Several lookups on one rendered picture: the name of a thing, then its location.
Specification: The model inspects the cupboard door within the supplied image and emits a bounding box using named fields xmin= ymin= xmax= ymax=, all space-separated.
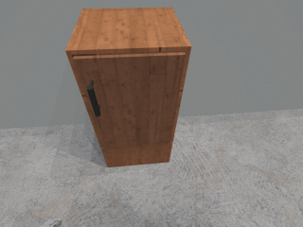
xmin=73 ymin=52 xmax=186 ymax=148

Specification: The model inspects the handle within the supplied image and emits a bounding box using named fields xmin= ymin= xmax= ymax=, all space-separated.
xmin=87 ymin=80 xmax=100 ymax=117

